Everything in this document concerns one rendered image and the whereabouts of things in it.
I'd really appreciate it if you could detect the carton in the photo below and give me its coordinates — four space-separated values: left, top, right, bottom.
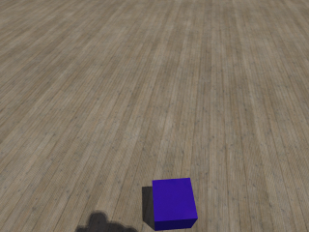
152 178 198 231

